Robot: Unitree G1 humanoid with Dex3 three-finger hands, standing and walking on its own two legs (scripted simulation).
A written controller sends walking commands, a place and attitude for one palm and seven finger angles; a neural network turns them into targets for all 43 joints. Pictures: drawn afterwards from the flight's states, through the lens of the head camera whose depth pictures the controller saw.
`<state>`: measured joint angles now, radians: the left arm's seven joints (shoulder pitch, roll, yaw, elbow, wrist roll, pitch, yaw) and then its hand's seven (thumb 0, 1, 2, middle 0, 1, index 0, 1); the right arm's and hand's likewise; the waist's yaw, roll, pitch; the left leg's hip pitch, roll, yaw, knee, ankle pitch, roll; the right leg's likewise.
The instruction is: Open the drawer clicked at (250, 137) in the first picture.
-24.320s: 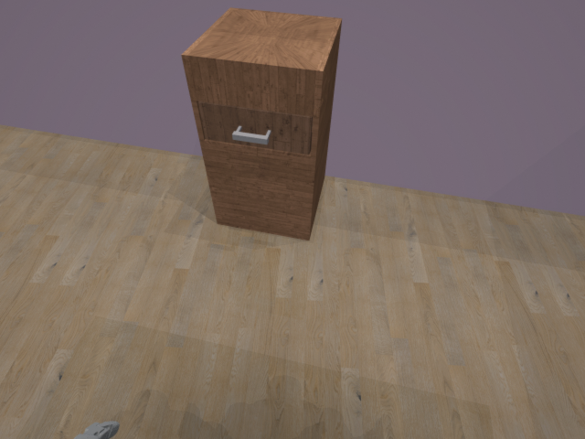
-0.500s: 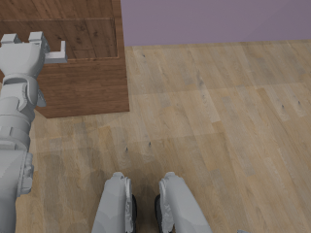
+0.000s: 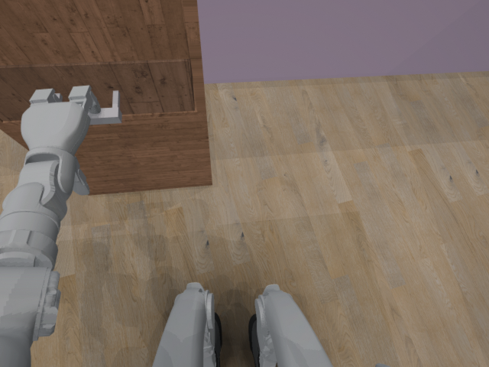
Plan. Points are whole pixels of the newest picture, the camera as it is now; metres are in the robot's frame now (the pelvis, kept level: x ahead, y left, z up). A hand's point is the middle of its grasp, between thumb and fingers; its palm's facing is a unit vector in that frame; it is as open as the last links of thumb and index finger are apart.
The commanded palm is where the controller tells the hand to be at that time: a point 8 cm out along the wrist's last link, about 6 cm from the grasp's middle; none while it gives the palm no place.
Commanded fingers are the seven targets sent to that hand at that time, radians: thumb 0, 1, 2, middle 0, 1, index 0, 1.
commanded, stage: lift the fingers back up to retry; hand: left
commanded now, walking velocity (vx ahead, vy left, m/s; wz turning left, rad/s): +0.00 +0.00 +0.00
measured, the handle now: (86, 107) +0.56 +0.29 -0.06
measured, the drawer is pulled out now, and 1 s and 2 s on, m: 0.00 0.00 0.00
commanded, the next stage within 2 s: re-aim the fingers above the handle in 0.42 s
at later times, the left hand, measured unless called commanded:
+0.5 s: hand (66, 132) +0.48 +0.29 -0.01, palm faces -0.10 -0.09 -0.99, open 13.8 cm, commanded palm +0.47 +0.27 +0.05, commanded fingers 0.00 -0.50 0.30 -0.30 -1.20 -0.30 -1.20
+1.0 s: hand (67, 128) +0.48 +0.28 +0.00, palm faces -0.02 -0.06 -1.00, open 13.8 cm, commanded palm +0.47 +0.27 +0.05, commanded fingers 0.00 -0.50 0.30 -0.30 -1.20 -0.30 -1.20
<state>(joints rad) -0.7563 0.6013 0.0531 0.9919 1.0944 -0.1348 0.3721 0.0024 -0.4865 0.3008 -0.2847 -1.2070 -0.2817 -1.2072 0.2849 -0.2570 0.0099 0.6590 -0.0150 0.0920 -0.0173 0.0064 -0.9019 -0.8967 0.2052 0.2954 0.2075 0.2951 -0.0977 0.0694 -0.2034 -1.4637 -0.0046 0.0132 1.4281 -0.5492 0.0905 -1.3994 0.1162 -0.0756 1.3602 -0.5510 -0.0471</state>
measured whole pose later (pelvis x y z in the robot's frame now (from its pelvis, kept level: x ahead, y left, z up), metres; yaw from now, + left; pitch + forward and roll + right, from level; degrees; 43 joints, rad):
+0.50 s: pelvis +0.04 +0.02 +0.05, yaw +1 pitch +30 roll -6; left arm -0.67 0.53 0.04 1.02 1.13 -0.19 0.46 0.00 -0.49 0.30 -0.32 -1.20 -0.32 -1.20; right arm 0.28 -0.26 -0.03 0.68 -0.04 0.14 0.00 0.01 -0.90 -0.90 0.21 0.30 0.21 0.30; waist -0.10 0.06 -0.21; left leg -1.23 -0.02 0.01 1.24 -0.54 0.11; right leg -1.15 0.11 -0.05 1.14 -0.53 -0.03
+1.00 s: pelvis +0.01 +0.02 +0.04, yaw +1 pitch +29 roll -6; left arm -0.78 0.53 0.03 1.14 1.16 -0.13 0.52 0.00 -0.49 0.30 -0.32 -1.20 -0.32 -1.20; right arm 0.28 -0.25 -0.01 0.69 -0.05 0.13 0.01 0.01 -0.90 -0.90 0.21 0.30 0.21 0.30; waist -0.13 0.06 -0.21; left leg -1.28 -0.03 0.00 1.28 -0.51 0.10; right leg -1.20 0.10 -0.07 1.19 -0.51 -0.03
